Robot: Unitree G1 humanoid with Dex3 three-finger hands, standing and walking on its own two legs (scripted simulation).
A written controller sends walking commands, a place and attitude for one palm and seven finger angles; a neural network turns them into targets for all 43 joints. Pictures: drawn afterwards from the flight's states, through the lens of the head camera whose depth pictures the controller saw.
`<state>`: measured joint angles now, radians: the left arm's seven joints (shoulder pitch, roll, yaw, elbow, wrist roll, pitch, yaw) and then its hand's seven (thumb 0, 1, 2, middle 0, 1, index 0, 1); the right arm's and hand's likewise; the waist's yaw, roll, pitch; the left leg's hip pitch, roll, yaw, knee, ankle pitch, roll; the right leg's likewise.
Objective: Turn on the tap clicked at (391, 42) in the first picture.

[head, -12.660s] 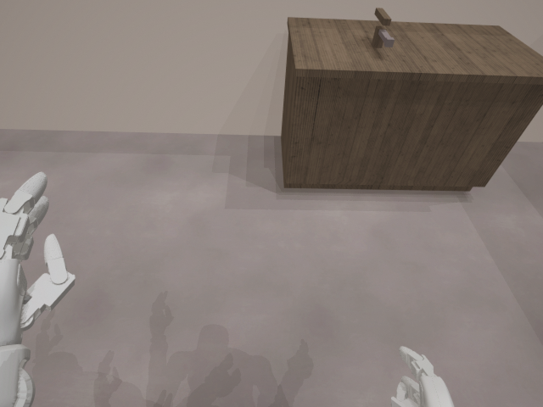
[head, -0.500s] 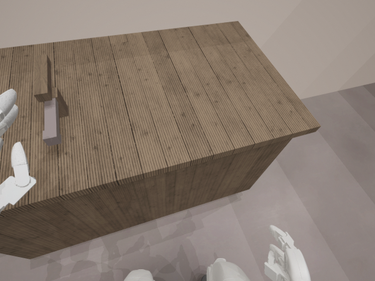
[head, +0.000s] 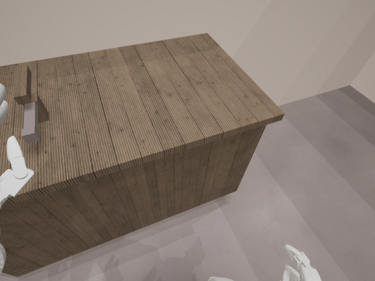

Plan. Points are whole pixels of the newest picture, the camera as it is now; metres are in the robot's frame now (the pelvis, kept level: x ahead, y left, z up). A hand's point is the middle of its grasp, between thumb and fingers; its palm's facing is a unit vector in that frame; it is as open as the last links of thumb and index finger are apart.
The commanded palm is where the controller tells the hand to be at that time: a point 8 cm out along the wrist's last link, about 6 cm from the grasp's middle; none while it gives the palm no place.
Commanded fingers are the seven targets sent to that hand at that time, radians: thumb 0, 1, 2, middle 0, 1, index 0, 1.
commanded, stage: come to a stop and stand still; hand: left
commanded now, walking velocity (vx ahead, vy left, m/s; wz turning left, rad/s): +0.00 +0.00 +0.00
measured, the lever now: (31, 134) +0.44 +0.39 +0.04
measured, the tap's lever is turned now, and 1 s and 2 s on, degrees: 0 0 0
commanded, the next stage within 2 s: look again from close up in 1.02 s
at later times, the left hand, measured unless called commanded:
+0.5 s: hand out of the picture +0.15 +0.27 +0.22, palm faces +0.47 -0.79 -0.41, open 7.4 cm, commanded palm +0.09 +0.31 +0.20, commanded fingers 0.00 0.90 0.90 -0.20 -0.30 -0.20 -0.30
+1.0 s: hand out of the picture +0.10 +0.29 +0.22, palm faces +0.47 -0.77 -0.43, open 7.4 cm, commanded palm +0.04 +0.32 +0.20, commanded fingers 0.00 0.90 0.90 -0.20 -0.30 -0.20 -0.30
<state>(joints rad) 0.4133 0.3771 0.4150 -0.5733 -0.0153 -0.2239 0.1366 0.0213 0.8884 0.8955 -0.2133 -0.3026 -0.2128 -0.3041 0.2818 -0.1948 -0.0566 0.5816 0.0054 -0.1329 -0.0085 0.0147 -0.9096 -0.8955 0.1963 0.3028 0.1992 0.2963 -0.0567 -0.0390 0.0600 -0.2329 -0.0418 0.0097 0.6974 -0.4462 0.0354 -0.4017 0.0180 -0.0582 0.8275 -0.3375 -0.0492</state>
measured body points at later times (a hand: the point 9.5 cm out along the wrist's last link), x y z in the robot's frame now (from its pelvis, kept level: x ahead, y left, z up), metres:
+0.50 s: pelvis -0.07 +0.02 +0.01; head -0.05 +0.03 +0.46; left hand +0.12 +0.31 +0.24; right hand +0.12 -0.20 -0.06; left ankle -0.09 +0.18 -0.72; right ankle -0.02 -0.05 -0.70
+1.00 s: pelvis -0.10 +0.04 +0.02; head -0.10 +0.04 +0.47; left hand +0.07 +0.33 +0.24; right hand +0.05 -0.18 -0.07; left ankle -0.10 +0.17 -0.72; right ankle -0.08 -0.06 -0.72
